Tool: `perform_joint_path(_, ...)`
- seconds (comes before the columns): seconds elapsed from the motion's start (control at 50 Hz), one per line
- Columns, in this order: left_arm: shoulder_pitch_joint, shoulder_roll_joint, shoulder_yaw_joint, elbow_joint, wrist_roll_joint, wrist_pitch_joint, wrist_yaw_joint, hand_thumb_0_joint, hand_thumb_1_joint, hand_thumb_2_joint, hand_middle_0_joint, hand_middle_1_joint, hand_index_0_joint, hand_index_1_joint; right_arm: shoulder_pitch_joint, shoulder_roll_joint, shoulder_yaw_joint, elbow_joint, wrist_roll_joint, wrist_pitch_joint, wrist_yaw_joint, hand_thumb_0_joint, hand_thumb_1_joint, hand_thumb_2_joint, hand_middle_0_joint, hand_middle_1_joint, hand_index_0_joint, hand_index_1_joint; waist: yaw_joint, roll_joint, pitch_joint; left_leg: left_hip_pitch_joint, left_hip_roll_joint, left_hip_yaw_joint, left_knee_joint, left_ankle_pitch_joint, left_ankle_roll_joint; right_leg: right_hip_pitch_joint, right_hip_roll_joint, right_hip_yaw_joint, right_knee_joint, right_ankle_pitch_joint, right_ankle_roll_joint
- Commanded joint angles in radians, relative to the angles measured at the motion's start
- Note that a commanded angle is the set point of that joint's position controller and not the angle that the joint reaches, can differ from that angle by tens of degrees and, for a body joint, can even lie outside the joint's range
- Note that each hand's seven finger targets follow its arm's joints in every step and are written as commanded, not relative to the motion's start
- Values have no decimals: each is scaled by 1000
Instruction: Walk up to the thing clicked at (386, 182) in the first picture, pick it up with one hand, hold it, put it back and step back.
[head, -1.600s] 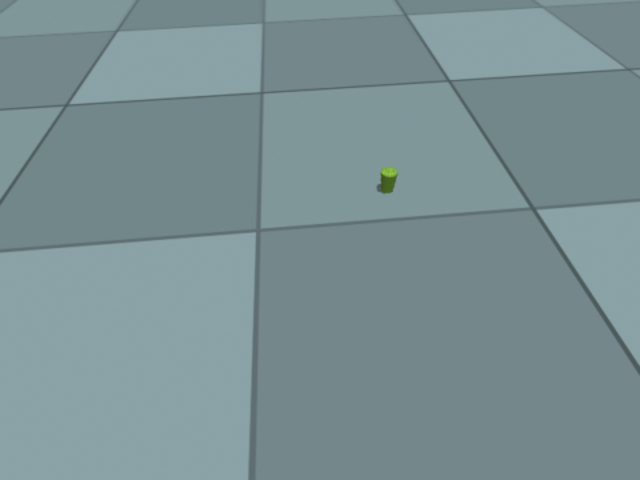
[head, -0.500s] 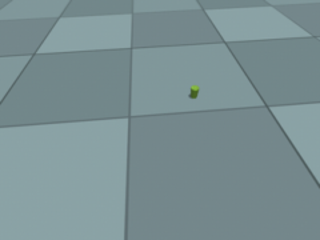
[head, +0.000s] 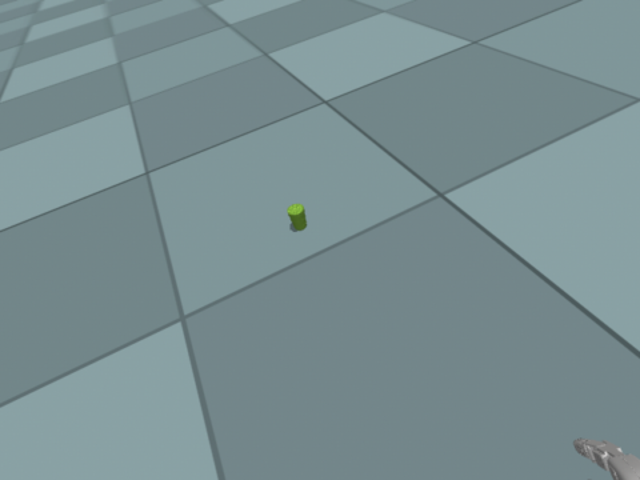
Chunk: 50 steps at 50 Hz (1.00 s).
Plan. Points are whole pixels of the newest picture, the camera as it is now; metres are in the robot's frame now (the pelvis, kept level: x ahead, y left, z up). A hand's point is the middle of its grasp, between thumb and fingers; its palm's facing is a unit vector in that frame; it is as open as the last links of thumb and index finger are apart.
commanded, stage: walk up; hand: left
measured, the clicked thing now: (298, 217) +1.38 +0.29 -0.70
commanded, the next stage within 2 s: none
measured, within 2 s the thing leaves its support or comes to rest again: neither
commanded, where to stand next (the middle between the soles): +1.12 +0.64 m, yaw -82 degrees
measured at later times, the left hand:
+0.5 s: hand (157, 306) +0.50 +0.40 -0.12, palm faces -0.37 -0.78 -0.50, open 7.4 cm
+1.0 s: hand (167, 221) +0.74 +0.45 -0.10, palm faces -0.47 -0.65 -0.60, open 7.4 cm
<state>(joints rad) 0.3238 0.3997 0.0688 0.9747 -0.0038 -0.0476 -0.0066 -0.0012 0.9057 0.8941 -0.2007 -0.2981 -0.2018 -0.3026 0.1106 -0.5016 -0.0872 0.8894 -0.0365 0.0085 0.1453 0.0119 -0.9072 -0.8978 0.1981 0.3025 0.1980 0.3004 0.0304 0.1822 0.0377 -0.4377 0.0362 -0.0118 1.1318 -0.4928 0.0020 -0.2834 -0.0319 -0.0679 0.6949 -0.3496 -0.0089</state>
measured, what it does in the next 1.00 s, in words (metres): walks ahead, turning right: left foot, then right foot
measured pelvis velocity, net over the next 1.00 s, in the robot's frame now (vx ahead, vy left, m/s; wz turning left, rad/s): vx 0.54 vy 0.22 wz -0.61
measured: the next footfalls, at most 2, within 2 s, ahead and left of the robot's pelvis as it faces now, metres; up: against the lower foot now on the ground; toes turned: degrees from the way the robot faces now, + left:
left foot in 0.30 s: +0.38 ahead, +0.22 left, +0.00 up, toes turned -12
right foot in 0.74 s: +0.51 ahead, +0.03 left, +0.00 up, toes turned -38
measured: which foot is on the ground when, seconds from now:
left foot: up 0.00-0.28, down 0.30-0.76, up 0.78-1.00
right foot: down 0.00-0.32, up 0.34-0.72, down 0.74-1.00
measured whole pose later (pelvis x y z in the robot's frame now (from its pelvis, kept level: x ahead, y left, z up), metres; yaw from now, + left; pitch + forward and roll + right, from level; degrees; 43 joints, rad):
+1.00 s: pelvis +0.54 +0.22 +0.00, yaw -35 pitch -3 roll -1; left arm 0.37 0.38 0.03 0.84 0.02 -0.08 0.10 0.00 0.90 0.89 -0.21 -0.30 -0.21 -0.30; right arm 0.14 -0.49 -0.09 0.63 -0.05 0.06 0.12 0.01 -0.90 -0.90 0.21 0.30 0.21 0.30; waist -0.01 0.17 0.10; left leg -0.64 0.14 -0.18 1.12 -0.31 -0.02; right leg -0.34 -0.08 -0.01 0.69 -0.30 0.04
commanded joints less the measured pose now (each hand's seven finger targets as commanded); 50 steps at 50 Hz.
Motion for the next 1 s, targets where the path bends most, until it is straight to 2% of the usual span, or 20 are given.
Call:
perform_joint_path(0.0,-71,360,74,-103,-5,-55,41,0,900,900,-200,-300,-200,-300,-51,-180,-42,-141,-1,-26,2,0,-900,-900,200,300,200,300,-52,-325,54,-231,84,-94,-71,183,-9,62,-240,494,-525,-317,-145)
perform_joint_path(0.18,15,358,85,-125,5,-86,55,0,900,900,-200,-300,-200,-300,-137,-131,-42,-228,-23,-10,26,0,-900,-900,200,300,200,300,-44,-258,52,-122,80,-51,-352,367,-45,19,-115,258,-448,45,-132)
perform_joint_path(0.26,-101,361,82,-163,22,-63,68,0,900,900,-200,-300,-200,-300,158,-151,-85,-166,-13,-11,8,0,-900,-900,200,300,200,300,-203,-297,-117,305,63,-13,-506,296,-2,-17,-161,259,-114,340,-105)
perform_joint_path(0.28,-90,309,62,-175,27,-58,72,0,900,900,-200,-300,-200,-300,334,-211,-119,-115,-21,-14,-9,0,-900,-900,200,300,200,300,-278,-149,-196,538,46,-59,-540,235,30,-136,-103,215,198,332,-67)
perform_joint_path(0.3,-3,181,21,-173,29,-60,76,0,900,900,-200,-300,-200,-300,409,-280,-140,-104,-30,-18,-33,0,-900,-900,200,300,200,300,-292,129,-212,683,174,-266,-625,-25,20,-380,24,169,469,-179,-38)
perform_joint_path(0.32,36,154,0,-173,19,-51,79,0,900,900,-200,-300,-200,-300,346,-312,-142,-132,-18,-27,-51,0,-900,-900,200,300,200,300,-241,262,-166,629,314,-538,-788,-246,9,-521,97,127,663,-315,-57)
perform_joint_path(0.34,133,204,11,-159,-1,-47,90,0,900,900,-200,-300,-200,-300,158,-362,-145,-176,21,-33,-61,0,-900,-900,200,300,200,300,-114,277,-147,516,382,-803,-1005,-341,65,-531,66,163,752,-218,-98)
perform_joint_path(0.36,109,246,16,-126,5,-45,89,0,900,900,-200,-300,-200,-300,41,-327,-139,-203,30,-31,-62,0,-900,-900,200,300,200,300,-77,178,-58,322,375,-747,-1048,-414,73,-461,-27,174,749,-98,-96)
perform_joint_path(0.42,63,341,66,-76,-31,-24,62,0,900,900,-200,-300,-200,-300,27,-177,-96,-227,-7,-34,-59,0,-900,-900,200,300,200,300,-85,66,-34,247,216,-219,-866,-21,25,-361,-84,113,514,69,-43)
perform_joint_path(0.48,15,292,49,-87,-27,-16,52,0,900,900,-200,-300,-200,-300,117,-119,-74,-214,-13,-43,-62,0,-900,-900,200,300,200,300,-106,-19,-56,340,181,-67,-813,316,60,-335,-64,72,396,94,-6)
perform_joint_path(0.62,-112,253,42,-164,-26,3,46,0,900,900,-200,-300,-200,-300,132,-115,-73,-281,-30,-21,-60,0,-900,-900,200,300,200,300,-126,-80,46,234,169,104,-848,402,29,-225,-40,-95,75,190,-13)
perform_joint_path(0.64,-81,253,47,-157,-25,2,46,0,900,900,-200,-300,-200,-300,125,-114,-77,-296,-30,-17,-61,0,-900,-900,200,300,200,300,-108,-95,26,192,170,117,-776,494,15,-109,-25,-116,34,200,-24)
perform_joint_path(0.68,186,277,75,-98,-23,4,65,0,900,900,-200,-300,-200,-300,37,-119,-84,-341,-25,-15,-73,0,-900,-900,200,300,200,300,40,-144,-102,77,130,171,-431,926,-41,243,3,-123,-57,197,-59)
perform_joint_path(0.7,350,301,97,-58,-20,4,85,0,900,900,-200,-300,-200,-300,39,-107,-80,-352,-25,-16,-82,0,-900,-900,200,300,200,300,121,-274,-189,-31,70,184,-171,845,-61,461,-8,-75,-144,284,-75)
perform_joint_path(0.72,414,338,114,-55,-15,2,110,0,900,900,-200,-300,-200,-300,93,-64,-59,-351,-33,-11,-84,0,-900,-900,200,300,200,300,148,-416,-183,-303,-28,112,69,140,-94,649,-163,193,-201,243,-162)
perform_joint_path(0.74,304,384,123,-123,-7,3,127,0,900,900,-200,-300,-200,-300,189,-73,-52,-351,-35,1,-84,0,-900,-900,200,300,200,300,61,-404,-227,-430,-26,-22,235,-128,-108,643,-390,560,-205,113,-252)
perform_joint_path(0.78,56,412,112,-236,-22,-7,163,0,900,900,-200,-300,-200,-300,161,-204,-95,-352,-26,32,-89,0,-900,-900,200,300,200,300,-16,-188,-164,-453,42,-238,484,-80,-122,373,-553,858,-411,-212,-390)
perform_joint_path(0.86,-19,354,85,-237,4,-59,150,0,900,900,-200,-300,-200,-300,111,-151,-70,-325,-20,33,-59,0,-900,-900,200,300,200,300,-101,-130,10,-239,94,-163,110,126,-20,-30,-243,350,-310,104,-188)
perform_joint_path(0.92,-33,375,88,-235,28,-80,134,0,900,900,-200,-300,-200,-300,124,-118,-64,-315,-21,50,-34,0,-900,-900,200,300,200,300,-121,-230,14,-126,74,-77,-13,193,-17,-170,-163,189,-261,345,-162)
perform_joint_path(0.98,-3,415,98,-228,46,-84,131,0,900,900,-200,-300,-200,-300,80,-114,-68,-322,-10,59,-24,0,-900,-900,200,300,200,300,-90,-353,-20,-90,84,-40,-114,256,-24,-174,-131,153,-244,254,-157)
